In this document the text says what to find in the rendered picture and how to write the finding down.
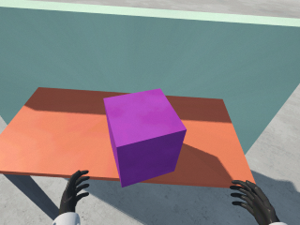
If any left robot hand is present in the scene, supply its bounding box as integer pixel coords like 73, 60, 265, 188
58, 170, 90, 216

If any carton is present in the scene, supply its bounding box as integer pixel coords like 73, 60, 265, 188
103, 88, 187, 188

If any right robot hand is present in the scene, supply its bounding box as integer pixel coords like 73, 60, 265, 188
230, 180, 280, 225

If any table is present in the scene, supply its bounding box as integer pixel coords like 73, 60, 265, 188
0, 87, 256, 220

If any left robot forearm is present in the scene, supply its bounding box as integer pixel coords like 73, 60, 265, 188
52, 212, 81, 225

